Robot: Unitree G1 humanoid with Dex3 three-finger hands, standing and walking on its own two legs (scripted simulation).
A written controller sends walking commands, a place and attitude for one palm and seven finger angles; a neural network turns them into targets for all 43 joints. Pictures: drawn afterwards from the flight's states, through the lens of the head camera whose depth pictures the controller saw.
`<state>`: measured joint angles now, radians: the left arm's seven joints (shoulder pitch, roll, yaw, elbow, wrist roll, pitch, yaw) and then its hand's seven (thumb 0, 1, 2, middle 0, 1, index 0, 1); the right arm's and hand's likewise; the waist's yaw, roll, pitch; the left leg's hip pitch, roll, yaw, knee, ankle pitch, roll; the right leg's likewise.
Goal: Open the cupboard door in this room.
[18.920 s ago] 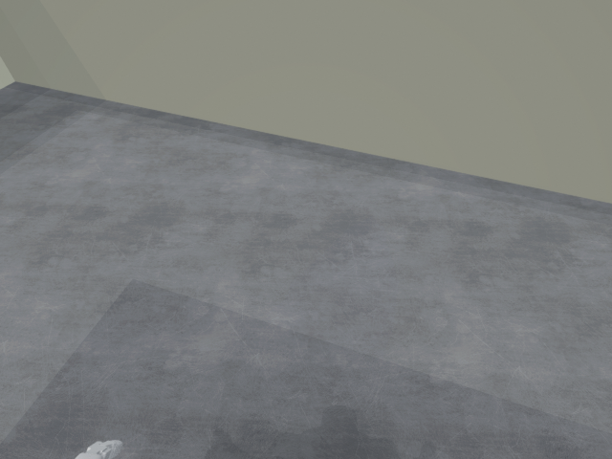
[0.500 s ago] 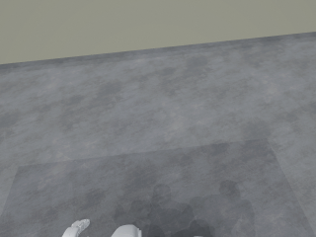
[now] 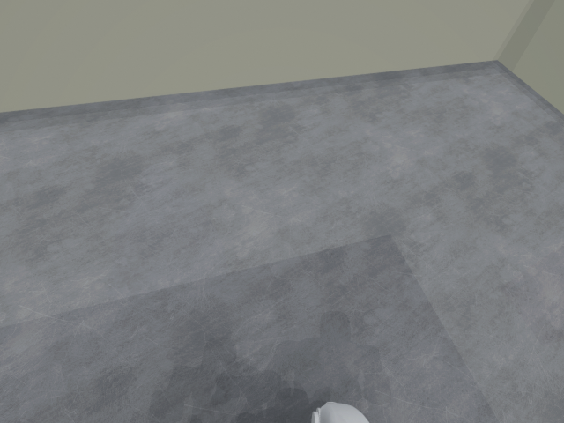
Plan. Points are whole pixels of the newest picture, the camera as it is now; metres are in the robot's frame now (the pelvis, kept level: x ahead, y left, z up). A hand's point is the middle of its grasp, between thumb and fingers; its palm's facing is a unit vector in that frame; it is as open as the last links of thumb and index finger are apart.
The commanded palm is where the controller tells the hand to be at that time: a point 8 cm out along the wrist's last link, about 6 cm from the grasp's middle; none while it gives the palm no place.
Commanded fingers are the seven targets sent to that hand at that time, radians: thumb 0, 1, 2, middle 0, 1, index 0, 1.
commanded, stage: turn or walk to find it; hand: left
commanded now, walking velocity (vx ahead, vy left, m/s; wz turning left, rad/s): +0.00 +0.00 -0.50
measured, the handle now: out of the picture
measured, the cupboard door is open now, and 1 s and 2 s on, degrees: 0 0 0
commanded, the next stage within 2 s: none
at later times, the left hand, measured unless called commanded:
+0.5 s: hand (215, 414) +0.15 +0.11 -0.15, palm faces -0.24 -0.94 -0.26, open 7.4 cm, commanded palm none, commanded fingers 0.00 0.90 0.90 -0.20 -0.30 -0.20 -0.30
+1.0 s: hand (187, 401) +0.16 +0.16 -0.17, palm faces -0.42 -0.88 -0.22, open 7.4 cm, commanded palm none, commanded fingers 0.00 0.90 0.90 -0.20 -0.30 -0.20 -0.30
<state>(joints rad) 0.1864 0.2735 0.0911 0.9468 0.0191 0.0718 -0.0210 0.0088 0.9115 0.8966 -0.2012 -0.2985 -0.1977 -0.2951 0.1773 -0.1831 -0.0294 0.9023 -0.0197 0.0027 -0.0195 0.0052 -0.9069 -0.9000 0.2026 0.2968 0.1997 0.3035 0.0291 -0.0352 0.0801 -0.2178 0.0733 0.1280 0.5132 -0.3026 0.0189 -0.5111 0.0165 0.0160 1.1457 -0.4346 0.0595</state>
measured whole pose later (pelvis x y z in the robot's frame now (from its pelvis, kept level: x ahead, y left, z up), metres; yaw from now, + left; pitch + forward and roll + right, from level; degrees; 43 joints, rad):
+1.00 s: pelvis +0.01 +0.00 +0.00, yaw -30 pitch +0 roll -2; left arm 0.20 0.27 0.09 0.96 0.02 0.07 -0.02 0.01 0.91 0.90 -0.20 -0.30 -0.20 -0.29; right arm 0.20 -0.17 -0.03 0.92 -0.02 0.00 -0.01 0.01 -0.91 -0.90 0.20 0.30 0.20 0.30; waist 0.03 -0.03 0.08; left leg -0.20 0.09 0.18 0.48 -0.29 0.02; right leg -0.49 -0.03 0.01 1.14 -0.41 0.08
